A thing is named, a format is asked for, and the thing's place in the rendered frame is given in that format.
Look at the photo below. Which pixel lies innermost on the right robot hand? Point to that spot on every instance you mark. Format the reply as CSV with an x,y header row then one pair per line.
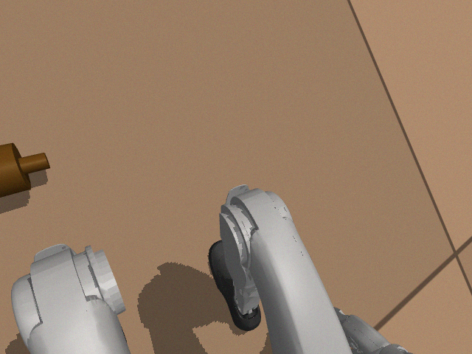
x,y
363,338

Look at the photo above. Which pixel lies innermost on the right robot foot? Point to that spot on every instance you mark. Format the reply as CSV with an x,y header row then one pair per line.
x,y
224,283

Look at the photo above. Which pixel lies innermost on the bottle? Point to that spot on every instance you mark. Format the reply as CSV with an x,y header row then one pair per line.
x,y
14,170

